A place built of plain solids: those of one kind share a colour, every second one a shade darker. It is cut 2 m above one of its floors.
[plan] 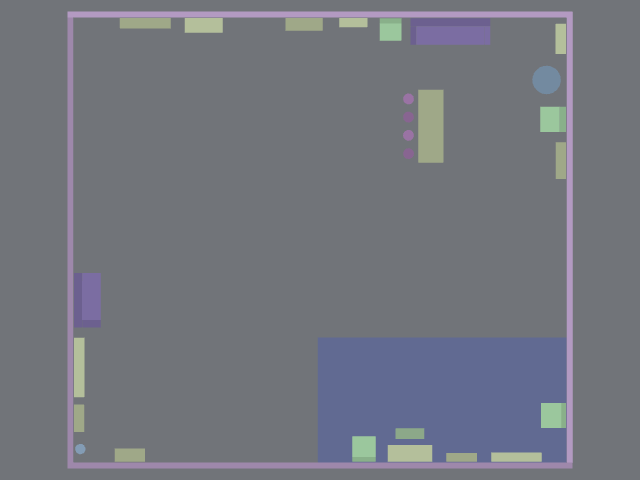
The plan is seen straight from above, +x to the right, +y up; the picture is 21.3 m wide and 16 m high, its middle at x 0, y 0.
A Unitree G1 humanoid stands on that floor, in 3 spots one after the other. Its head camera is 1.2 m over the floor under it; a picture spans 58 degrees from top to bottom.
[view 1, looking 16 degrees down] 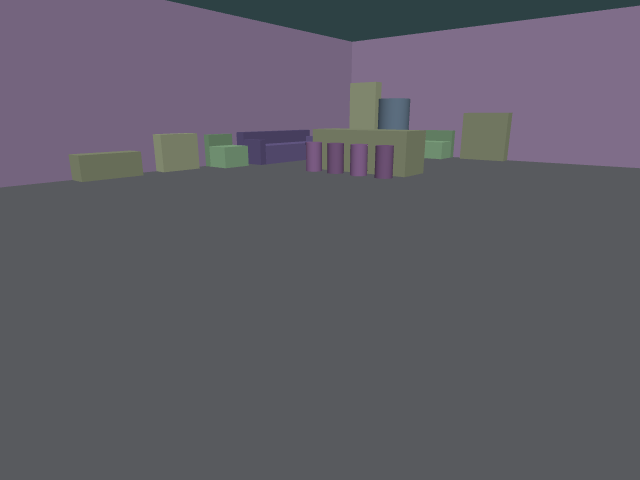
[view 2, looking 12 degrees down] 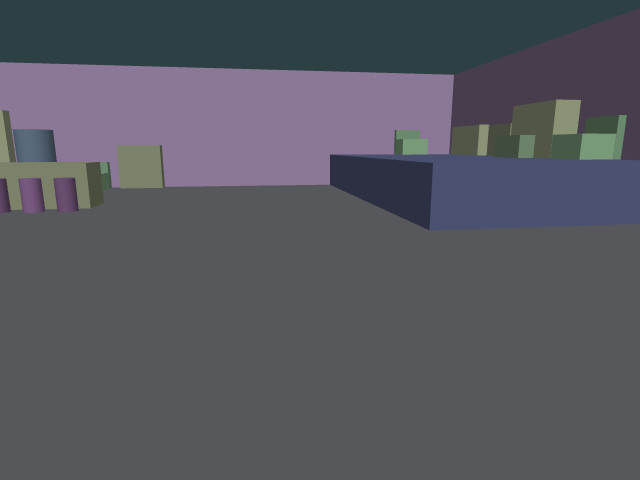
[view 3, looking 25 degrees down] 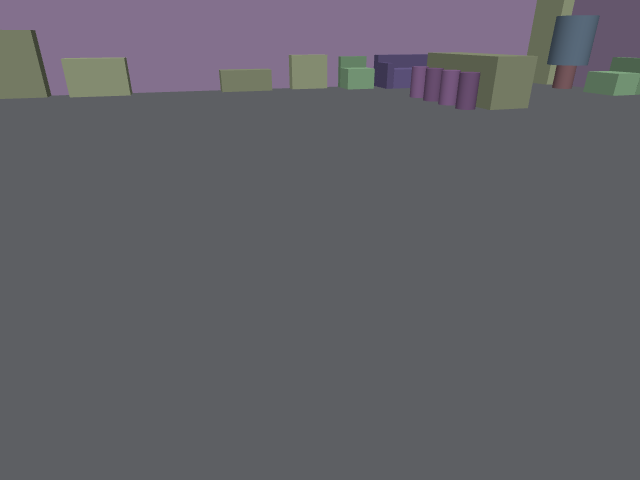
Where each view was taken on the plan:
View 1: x -4.66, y -1.63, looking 39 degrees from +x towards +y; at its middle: ground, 4.35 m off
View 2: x -6.08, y -0.65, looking -9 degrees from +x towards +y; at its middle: ground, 5.77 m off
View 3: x -2.12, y -4.37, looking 73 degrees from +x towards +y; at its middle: ground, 2.84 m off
